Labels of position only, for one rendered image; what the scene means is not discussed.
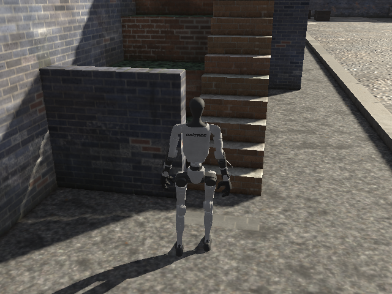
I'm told stairs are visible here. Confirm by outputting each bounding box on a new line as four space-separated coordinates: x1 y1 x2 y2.
187 0 274 196

